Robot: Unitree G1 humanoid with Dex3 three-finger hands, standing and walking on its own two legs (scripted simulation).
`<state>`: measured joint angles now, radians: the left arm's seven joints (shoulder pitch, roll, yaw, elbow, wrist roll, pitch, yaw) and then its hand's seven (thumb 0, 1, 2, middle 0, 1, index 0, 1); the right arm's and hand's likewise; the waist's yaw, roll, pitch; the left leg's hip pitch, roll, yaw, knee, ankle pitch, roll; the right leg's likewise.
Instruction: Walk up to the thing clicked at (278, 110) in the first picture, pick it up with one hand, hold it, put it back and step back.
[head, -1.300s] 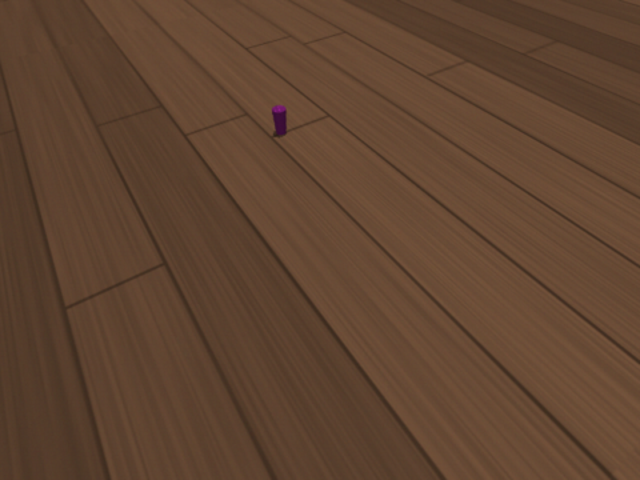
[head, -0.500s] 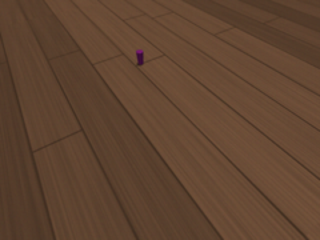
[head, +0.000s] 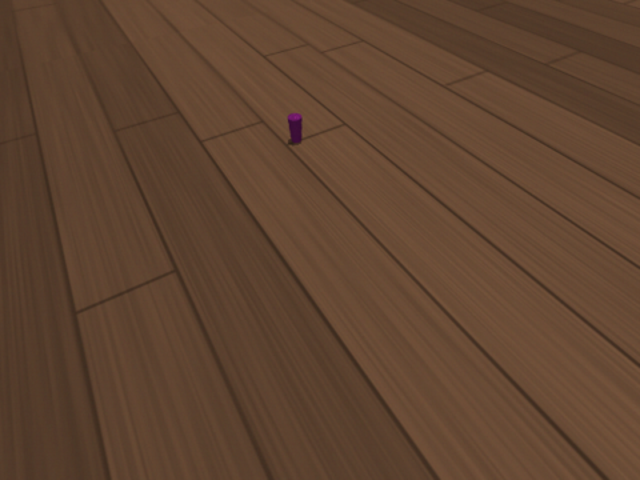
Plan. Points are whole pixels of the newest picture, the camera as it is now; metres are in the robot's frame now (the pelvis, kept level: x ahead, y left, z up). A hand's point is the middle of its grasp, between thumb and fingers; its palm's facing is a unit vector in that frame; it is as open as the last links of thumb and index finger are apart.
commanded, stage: walk up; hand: left
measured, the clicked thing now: (295, 128) +1.94 +0.16 -0.70
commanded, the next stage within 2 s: none
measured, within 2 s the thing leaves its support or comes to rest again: neither
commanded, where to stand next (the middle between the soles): +1.59 -0.04 m, yaw -1 degrees
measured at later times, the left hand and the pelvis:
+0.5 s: hand (124, 374) +0.32 +0.35 -0.13, palm faces -0.10 -0.94 -0.32, open 7.4 cm; pelvis +0.22 +0.07 +0.01, yaw -2 degrees
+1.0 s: hand (201, 232) +0.62 +0.28 -0.13, palm faces -0.07 -0.93 -0.35, open 7.4 cm; pelvis +0.53 +0.02 +0.01, yaw -3 degrees
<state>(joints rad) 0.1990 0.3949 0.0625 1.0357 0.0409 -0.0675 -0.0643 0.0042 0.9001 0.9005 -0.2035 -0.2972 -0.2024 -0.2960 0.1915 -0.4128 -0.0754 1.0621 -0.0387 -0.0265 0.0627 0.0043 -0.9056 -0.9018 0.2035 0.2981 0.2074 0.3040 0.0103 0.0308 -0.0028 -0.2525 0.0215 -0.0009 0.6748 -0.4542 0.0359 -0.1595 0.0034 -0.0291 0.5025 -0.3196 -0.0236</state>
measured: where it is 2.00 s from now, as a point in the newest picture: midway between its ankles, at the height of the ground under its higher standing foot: (329, 262)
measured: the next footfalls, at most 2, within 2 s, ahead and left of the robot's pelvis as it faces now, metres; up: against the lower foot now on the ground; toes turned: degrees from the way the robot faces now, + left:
left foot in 0.18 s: +0.20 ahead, +0.17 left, +0.00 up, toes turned +4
right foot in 0.68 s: +0.54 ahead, -0.09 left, +0.00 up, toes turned -7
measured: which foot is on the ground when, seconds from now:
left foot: up 0.00-0.16, down 0.18-0.74, up 0.76-1.00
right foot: down 0.00-0.22, up 0.24-0.66, down 0.68-1.00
